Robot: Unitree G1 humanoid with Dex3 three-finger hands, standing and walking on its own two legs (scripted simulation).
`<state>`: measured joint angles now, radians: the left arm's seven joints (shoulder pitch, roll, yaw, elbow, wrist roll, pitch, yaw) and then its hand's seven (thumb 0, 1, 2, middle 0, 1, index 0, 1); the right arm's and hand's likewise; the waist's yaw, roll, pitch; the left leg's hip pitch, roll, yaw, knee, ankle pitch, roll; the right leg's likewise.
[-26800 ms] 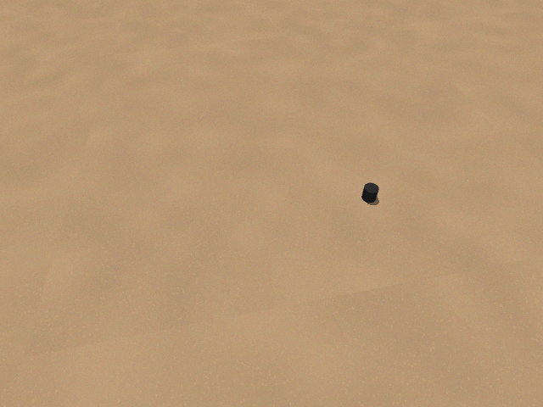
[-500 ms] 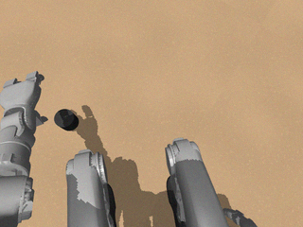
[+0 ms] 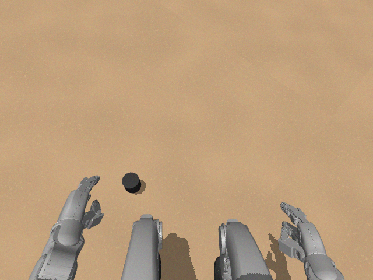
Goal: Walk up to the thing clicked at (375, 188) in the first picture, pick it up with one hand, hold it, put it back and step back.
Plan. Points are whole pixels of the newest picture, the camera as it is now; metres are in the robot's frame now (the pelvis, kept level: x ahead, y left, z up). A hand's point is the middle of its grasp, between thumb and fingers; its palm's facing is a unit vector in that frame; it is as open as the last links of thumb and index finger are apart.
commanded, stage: home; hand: left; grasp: from above
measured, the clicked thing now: (131, 183) +0.49 +0.24 -0.53
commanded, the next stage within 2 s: none
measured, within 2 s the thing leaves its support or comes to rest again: neither
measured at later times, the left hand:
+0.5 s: hand (75, 221) +0.23 +0.19 +0.10, palm faces +0.11 -0.97 -0.21, open 7.4 cm
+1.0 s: hand (74, 234) +0.21 +0.18 +0.10, palm faces +0.11 -0.97 -0.20, open 7.4 cm
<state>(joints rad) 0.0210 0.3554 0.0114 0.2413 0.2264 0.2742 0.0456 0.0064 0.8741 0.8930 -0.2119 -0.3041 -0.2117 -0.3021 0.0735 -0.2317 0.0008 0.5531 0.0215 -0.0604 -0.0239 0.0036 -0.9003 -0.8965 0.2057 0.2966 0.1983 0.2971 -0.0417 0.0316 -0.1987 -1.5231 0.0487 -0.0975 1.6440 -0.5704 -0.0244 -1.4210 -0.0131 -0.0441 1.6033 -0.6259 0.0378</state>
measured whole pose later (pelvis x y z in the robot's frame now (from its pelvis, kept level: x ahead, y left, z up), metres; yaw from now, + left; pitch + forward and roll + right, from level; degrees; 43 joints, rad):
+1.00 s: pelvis +0.06 -0.01 +0.15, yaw +3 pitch +9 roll -3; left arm 0.50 0.22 0.03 -0.13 -0.05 0.47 0.02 0.01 0.90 0.89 -0.20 -0.30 -0.20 -0.30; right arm 0.28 -0.22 0.03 0.54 0.00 -0.24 -0.18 0.01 -0.90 -0.90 0.21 0.30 0.20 0.30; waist -0.03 0.05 -0.16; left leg -0.72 0.05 -0.06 1.00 -0.45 -0.03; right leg -0.62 -0.02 -0.05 0.95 -0.49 0.03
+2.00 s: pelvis +0.07 +0.00 +0.15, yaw +3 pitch +10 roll -3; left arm 0.50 0.22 0.03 -0.13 -0.05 0.47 0.02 0.01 0.90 0.90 -0.20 -0.30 -0.20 -0.30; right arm 0.29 -0.21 0.02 0.55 0.00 -0.25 -0.19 0.01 -0.89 -0.90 0.21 0.30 0.20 0.30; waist -0.03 0.05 -0.16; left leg -0.72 0.05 -0.05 1.01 -0.46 -0.03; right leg -0.63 -0.02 -0.04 0.95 -0.50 0.03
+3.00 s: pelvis +0.06 +0.01 +0.18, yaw +3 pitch -1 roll -1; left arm 0.26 0.30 0.05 0.81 0.04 0.05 0.03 0.01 0.90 0.90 -0.20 -0.30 -0.20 -0.30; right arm 0.21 -0.30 -0.06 0.91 -0.06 -0.01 0.00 0.01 -0.90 -0.90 0.21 0.30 0.20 0.30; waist 0.02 -0.01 0.03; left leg -0.38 0.01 -0.01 0.74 -0.34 0.01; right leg -0.30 -0.06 -0.01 0.70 -0.38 0.05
